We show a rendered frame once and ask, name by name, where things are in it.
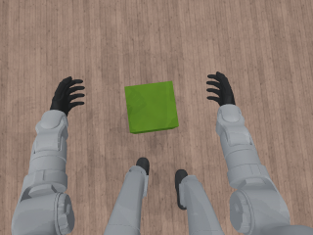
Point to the left robot thigh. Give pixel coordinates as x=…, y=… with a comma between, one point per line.
x=126, y=214

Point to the robot right upper arm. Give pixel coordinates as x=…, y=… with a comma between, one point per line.
x=262, y=212

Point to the left robot hand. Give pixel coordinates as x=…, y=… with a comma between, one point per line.
x=62, y=98

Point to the robot thigh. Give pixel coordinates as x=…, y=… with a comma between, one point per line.
x=126, y=214
x=202, y=219

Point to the right robot forearm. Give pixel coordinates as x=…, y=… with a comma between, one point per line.
x=245, y=170

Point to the right robot hand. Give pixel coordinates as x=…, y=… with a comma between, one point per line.
x=225, y=93

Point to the carton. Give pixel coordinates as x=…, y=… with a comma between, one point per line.
x=151, y=107

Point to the robot left upper arm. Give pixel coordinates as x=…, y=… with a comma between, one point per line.
x=50, y=214

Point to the right robot thigh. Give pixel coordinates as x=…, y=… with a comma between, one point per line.
x=202, y=219

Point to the left robot forearm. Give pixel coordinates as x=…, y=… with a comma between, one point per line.
x=48, y=159

